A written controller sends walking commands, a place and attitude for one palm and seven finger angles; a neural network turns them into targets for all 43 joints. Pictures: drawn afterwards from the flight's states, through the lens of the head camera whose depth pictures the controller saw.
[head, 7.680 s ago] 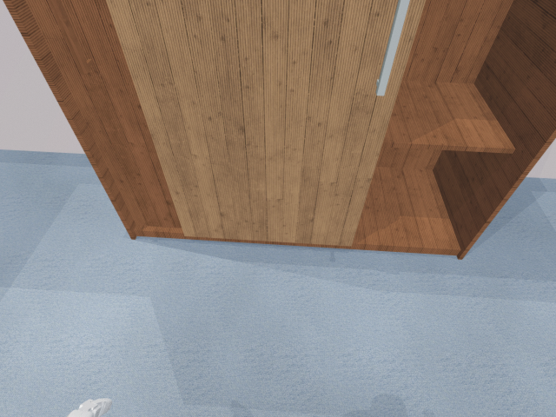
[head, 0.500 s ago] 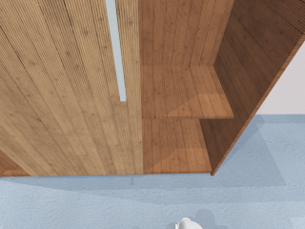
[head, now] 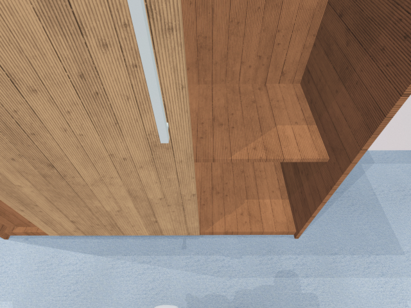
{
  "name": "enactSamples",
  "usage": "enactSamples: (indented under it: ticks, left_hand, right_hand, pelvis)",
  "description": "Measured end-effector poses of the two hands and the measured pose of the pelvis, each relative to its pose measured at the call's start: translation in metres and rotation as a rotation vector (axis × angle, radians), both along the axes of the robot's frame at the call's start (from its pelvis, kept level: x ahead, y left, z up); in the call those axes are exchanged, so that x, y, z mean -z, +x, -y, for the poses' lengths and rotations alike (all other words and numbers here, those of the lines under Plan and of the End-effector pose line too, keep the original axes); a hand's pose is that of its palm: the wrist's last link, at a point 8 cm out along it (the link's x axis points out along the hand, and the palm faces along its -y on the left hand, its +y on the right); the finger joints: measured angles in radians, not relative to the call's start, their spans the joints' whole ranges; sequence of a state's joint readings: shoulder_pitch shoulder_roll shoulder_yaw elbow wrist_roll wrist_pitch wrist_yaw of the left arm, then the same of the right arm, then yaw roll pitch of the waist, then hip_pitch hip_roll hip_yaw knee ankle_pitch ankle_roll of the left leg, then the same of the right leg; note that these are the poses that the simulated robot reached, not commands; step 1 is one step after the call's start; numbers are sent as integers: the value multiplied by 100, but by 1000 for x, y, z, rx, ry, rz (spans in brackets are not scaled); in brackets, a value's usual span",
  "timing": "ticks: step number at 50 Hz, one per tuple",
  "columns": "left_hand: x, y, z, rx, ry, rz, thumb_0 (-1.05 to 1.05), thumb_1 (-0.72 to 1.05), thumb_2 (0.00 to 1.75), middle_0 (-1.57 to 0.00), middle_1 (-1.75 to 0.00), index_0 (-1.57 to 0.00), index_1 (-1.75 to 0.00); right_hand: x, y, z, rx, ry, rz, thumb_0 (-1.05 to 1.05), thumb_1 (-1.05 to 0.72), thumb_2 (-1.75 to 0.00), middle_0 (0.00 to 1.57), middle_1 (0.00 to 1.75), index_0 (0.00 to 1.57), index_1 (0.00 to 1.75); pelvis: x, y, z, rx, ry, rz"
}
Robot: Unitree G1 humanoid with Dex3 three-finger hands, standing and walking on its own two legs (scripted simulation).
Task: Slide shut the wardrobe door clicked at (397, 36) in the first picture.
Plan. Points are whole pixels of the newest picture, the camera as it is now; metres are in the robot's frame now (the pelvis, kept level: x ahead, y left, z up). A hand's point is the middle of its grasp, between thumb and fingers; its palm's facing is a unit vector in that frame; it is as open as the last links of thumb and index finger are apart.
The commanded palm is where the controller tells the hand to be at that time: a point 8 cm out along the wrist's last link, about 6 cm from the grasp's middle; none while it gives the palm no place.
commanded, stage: come to a stop and stand still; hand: left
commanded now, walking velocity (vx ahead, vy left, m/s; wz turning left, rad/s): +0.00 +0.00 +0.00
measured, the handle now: (154, 80) +0.49 +0.14 +0.18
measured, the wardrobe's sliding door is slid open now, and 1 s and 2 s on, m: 0.47 0.47 0.47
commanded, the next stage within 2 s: look again from close up in 1.46 s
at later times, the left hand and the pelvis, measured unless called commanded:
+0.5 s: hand out of the picture -0.01 +0.24 -0.16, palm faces +0.00 -0.98 -0.21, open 7.4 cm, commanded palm none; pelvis -0.01 +0.07 +0.00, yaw -1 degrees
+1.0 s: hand out of the picture +0.04 +0.23 -0.16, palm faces -0.01 -0.97 -0.23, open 7.3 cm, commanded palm none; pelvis +0.02 +0.05 +0.01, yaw -1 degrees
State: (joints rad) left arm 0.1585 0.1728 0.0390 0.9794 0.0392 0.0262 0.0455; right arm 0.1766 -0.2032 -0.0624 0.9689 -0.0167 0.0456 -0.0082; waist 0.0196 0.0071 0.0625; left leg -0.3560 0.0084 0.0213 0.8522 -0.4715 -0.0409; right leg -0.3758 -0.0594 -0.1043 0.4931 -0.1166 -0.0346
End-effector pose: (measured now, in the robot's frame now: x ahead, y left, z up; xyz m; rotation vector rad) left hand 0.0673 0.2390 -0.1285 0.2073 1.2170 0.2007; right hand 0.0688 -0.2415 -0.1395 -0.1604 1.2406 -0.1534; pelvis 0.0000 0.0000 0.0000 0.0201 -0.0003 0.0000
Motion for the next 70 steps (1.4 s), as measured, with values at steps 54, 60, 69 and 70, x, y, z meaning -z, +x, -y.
enactSamples:
  ticks: [54, 60, 69, 70]
  left_hand:
    - [1, -27, -33, 16, -45, -140, 1, 93, 90, -20, -30, -20, -30]
    - [3, -30, -25, 9, -56, -155, 1, 93, 90, -20, -30, -20, -30]
    - [5, -33, -15, 4, -71, -167, 1, 92, 90, -20, -30, -20, -30]
    - [6, -33, -14, 4, -72, -168, 1, 92, 90, -20, -30, -20, -30]
  right_hand:
    - [4, -48, -76, 12, 52, -138, 0, -91, -90, 20, 30, 20, 30]
    - [1, -40, -64, 6, 33, -136, 0, -91, -90, 20, 30, 20, 30]
    - [-2, -40, -52, 5, 15, -154, 0, -91, -90, 20, 30, 20, 30]
    - [-2, -41, -52, 5, 15, -157, 0, -91, -90, 20, 30, 20, 30]
  pelvis:
    - [-9, 27, -48, 14, -13, 15]
    - [-9, 32, -42, 11, -15, 13]
    - [-10, 36, -34, 6, -18, 14]
    - [-10, 36, -33, 6, -18, 14]
